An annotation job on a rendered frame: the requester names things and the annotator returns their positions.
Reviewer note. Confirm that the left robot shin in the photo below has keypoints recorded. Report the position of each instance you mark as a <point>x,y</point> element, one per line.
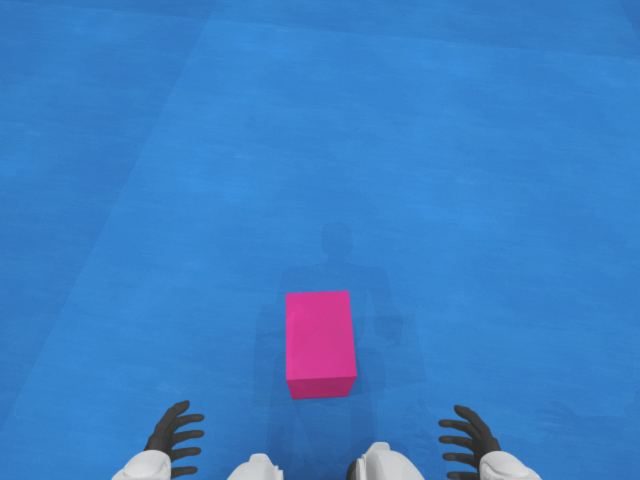
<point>259,457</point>

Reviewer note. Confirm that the robot right hand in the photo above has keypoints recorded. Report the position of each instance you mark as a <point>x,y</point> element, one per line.
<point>482,442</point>

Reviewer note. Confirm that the robot right thigh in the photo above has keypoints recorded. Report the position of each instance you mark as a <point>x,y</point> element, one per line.
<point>386,465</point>

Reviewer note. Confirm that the robot left forearm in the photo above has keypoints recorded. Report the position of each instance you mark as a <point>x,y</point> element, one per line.
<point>147,465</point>

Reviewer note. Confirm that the robot left hand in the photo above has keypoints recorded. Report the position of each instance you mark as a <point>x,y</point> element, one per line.
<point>164,438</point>

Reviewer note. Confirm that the robot right forearm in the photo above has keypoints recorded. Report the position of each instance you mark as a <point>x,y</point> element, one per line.
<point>499,465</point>

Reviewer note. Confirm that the carton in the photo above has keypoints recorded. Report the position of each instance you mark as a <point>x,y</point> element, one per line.
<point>320,355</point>

